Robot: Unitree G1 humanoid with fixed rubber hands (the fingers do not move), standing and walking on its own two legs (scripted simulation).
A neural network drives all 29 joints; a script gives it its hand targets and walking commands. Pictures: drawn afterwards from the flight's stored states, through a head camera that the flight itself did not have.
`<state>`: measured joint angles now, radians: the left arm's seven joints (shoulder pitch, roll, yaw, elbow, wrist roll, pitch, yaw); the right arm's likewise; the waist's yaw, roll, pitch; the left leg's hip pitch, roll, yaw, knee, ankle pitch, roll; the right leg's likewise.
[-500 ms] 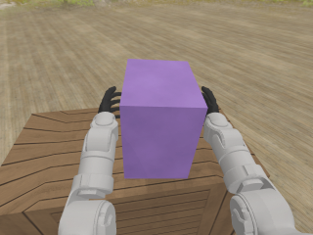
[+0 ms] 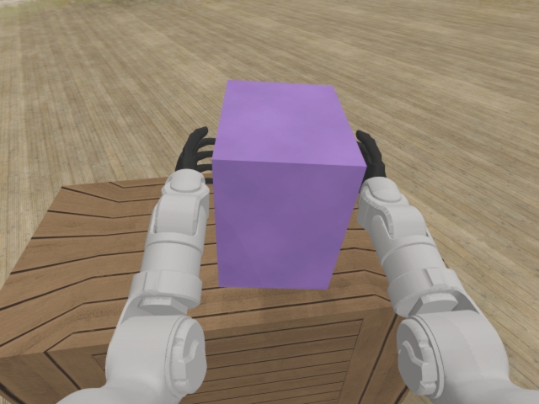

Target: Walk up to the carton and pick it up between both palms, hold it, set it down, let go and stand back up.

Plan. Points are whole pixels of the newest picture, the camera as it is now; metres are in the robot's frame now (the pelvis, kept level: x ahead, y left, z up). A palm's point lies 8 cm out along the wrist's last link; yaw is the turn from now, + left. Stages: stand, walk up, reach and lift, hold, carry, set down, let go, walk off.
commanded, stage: hold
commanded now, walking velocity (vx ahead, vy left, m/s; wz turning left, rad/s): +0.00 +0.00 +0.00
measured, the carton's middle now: (277, 184) +0.44 +0.00 +0.15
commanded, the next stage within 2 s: none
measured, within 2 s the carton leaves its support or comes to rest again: neither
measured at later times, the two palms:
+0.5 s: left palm (176, 191) +0.35 +0.14 +0.21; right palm (373, 191) +0.35 -0.13 +0.20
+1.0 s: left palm (172, 173) +0.38 +0.15 +0.22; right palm (360, 182) +0.38 -0.12 +0.19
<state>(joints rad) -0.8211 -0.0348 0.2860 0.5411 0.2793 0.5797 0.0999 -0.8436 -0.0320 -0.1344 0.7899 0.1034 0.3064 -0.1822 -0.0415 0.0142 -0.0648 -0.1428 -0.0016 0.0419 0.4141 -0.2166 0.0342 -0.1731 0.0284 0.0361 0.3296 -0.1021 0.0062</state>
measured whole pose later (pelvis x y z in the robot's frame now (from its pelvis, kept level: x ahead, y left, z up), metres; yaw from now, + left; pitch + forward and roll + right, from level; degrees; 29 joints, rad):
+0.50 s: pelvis -0.02 +0.00 +0.00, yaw +0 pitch -8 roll -1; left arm -0.69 -0.06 0.29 0.25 0.31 0.71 0.04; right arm -0.75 -0.01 -0.03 0.58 0.18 0.38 -0.24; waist -0.08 -0.01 0.00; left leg -0.07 0.00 0.04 0.41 -0.21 0.03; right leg -0.09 0.03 0.04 0.31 -0.08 0.01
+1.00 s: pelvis +0.02 +0.00 +0.00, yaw +0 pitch -5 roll -1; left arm -0.66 -0.07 0.31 0.11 0.36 0.74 -0.02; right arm -0.68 0.03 -0.01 0.47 0.18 0.33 -0.28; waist -0.09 -0.01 -0.02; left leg -0.06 0.00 0.04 0.38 -0.23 0.03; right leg -0.09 0.03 0.03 0.31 -0.12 0.01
